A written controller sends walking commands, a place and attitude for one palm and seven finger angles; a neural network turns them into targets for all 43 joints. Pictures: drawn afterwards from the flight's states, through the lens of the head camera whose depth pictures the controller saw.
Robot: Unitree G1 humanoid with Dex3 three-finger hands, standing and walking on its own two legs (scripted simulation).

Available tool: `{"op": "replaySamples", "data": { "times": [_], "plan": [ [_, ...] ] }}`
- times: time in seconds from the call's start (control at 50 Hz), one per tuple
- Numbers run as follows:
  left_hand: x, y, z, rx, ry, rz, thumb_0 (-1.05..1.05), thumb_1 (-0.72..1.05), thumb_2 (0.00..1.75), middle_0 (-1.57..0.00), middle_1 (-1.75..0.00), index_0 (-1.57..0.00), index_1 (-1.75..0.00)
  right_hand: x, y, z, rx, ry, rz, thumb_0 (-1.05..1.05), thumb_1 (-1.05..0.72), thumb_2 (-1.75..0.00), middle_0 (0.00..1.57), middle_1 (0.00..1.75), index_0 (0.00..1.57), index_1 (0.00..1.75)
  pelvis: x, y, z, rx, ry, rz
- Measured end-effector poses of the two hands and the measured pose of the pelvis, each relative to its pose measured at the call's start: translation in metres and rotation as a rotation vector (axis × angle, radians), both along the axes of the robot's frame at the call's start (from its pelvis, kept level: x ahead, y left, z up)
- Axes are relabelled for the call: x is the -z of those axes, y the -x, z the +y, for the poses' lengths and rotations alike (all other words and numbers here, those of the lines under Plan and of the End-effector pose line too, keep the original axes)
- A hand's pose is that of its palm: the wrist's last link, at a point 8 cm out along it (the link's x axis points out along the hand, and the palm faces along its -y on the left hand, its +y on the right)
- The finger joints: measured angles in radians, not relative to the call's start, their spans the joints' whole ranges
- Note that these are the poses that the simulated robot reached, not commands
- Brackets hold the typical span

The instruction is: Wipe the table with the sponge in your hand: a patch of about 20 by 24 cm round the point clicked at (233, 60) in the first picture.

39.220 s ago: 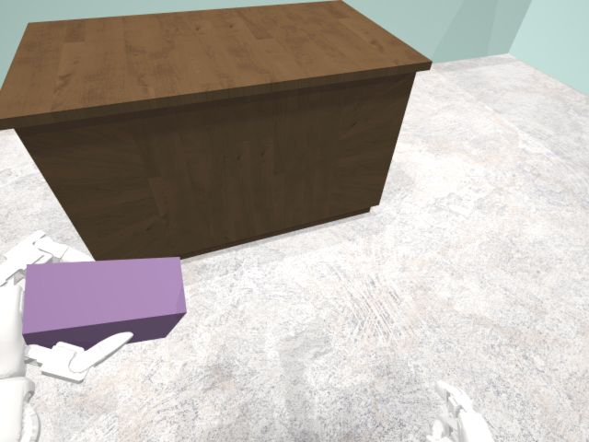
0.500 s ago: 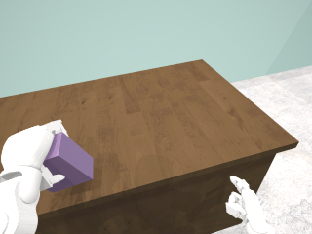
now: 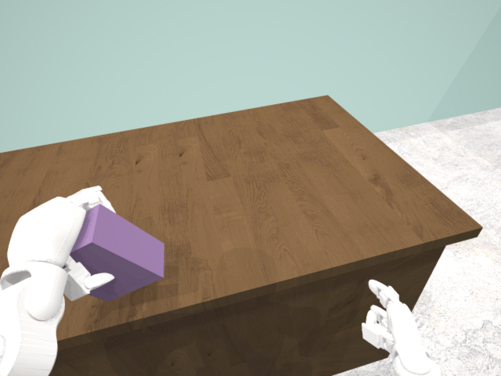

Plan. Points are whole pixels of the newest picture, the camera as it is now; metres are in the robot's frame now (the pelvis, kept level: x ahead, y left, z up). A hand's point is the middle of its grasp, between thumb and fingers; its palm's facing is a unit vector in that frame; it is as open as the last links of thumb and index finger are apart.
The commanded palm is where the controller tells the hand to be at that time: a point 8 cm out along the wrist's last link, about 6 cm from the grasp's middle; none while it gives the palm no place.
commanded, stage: step back with the hand held close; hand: left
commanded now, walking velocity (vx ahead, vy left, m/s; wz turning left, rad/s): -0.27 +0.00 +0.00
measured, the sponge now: (116, 262) +0.21 +0.25 +0.12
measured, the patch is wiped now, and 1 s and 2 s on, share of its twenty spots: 0.95 0.95 0.95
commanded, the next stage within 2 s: stop stepping back and stand still in 1.40 s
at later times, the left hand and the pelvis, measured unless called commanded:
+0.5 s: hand (91, 227) +0.20 +0.25 +0.21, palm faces +0.38 -0.83 -0.41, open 9.8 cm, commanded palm +0.15 +0.30 +0.23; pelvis -0.02 +0.02 -0.02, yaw -1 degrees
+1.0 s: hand (53, 266) +0.14 +0.25 +0.21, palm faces +0.42 -0.85 -0.32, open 9.8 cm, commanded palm +0.08 +0.31 +0.23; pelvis -0.07 +0.02 -0.03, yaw +3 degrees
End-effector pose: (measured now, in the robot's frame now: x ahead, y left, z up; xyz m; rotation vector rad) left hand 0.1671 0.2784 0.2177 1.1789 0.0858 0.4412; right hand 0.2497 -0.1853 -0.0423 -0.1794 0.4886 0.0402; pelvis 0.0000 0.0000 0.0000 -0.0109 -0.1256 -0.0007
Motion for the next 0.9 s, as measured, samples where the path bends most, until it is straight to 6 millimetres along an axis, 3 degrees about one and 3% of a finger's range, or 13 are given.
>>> {"op": "replaySamples", "data": {
  "times": [0.06,0.12,0.2,0.28,0.38,0.46,0.56,0.78,0.9],
  "plan": [
    [0.004,-0.008,0.002,0.184,0.372,-0.193,0.00,-0.49,1.07,-0.75,-1.36,-0.77,-1.35,-0.002,0.013,0.000,-0.019,0.027,-0.012,0.02,-0.90,-0.90,0.20,0.30,0.20,0.30,0.002,0.002,-0.001,-0.011,0.009,0.052],
    [0.002,-0.009,-0.005,0.329,0.518,-0.366,0.00,-0.49,1.07,-0.75,-1.36,-0.77,-1.35,0.005,0.036,-0.008,0.009,0.077,0.029,0.01,-0.90,-0.90,0.20,0.30,0.20,0.30,0.008,0.002,0.000,-0.009,0.025,0.088],
    [-0.008,-0.005,-0.007,0.440,0.561,-0.521,0.00,-0.49,1.07,-0.75,-1.36,-0.77,-1.35,0.024,0.076,-0.027,0.100,0.130,0.154,0.01,-0.90,-0.90,0.20,0.30,0.21,0.30,0.011,-0.001,0.006,-0.010,0.023,0.115],
    [-0.015,-0.005,0.005,0.448,0.514,-0.572,0.00,-0.49,1.07,-0.75,-1.36,-0.77,-1.35,0.041,0.116,-0.044,0.182,0.156,0.270,0.01,-0.90,-0.90,0.20,0.30,0.20,0.30,0.012,-0.001,0.012,-0.007,0.023,0.139],
    [-0.010,-0.009,0.017,0.420,0.493,-0.553,0.00,-0.49,1.07,-0.75,-1.36,-0.77,-1.35,0.050,0.146,-0.051,0.244,0.155,0.329,0.02,-0.90,-0.90,0.20,0.30,0.20,0.30,0.012,0.005,0.016,0.003,0.021,0.150],
    [-0.003,-0.004,0.013,0.439,0.504,-0.529,0.00,-0.49,1.07,-0.75,-1.36,-0.77,-1.35,0.047,0.150,-0.048,0.255,0.147,0.299,0.02,-0.90,-0.90,0.20,0.30,0.20,0.30,0.014,0.012,0.017,0.009,0.021,0.155],
    [-0.004,0.013,0.010,0.489,0.486,-0.548,-0.01,-0.49,1.07,-0.75,-1.36,-0.77,-1.35,0.040,0.140,-0.040,0.233,0.145,0.229,0.02,-0.90,-0.90,0.20,0.30,0.20,0.30,0.018,0.023,0.020,0.008,0.029,0.160],
    [-0.010,0.043,0.032,0.392,0.464,-0.667,0.00,-0.49,1.07,-0.75,-1.36,-0.77,-1.35,0.030,0.118,-0.014,0.141,0.109,0.098,0.01,-0.90,-0.90,0.20,0.30,0.20,0.30,0.022,0.043,0.023,0.001,0.032,0.135],
    [-0.003,0.051,0.017,0.418,0.518,-0.675,0.00,-0.49,1.07,-0.75,-1.36,-0.77,-1.35,0.035,0.123,-0.013,0.103,0.111,0.117,0.01,-0.90,-0.90,0.21,0.30,0.21,0.30,0.025,0.054,0.018,-0.019,0.034,0.135]
  ]
}}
